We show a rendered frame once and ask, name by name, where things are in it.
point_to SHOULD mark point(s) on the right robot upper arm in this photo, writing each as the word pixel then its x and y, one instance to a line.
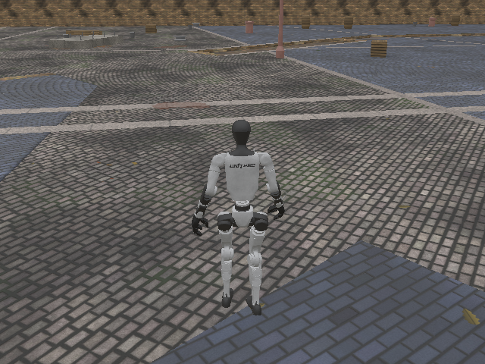
pixel 265 159

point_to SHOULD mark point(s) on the robot right forearm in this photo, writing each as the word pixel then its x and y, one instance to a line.
pixel 277 198

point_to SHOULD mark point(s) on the robot left thigh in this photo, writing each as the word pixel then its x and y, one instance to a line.
pixel 225 227

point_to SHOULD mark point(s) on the robot left hand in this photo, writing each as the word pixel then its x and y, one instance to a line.
pixel 196 225

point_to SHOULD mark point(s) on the robot torso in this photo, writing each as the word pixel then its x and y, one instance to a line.
pixel 242 174

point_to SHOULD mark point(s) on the robot right hand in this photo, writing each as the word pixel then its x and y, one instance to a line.
pixel 273 208

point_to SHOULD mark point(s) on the robot left forearm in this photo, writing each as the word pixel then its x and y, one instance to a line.
pixel 203 204

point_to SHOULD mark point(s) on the left robot upper arm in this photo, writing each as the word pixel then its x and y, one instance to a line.
pixel 213 174

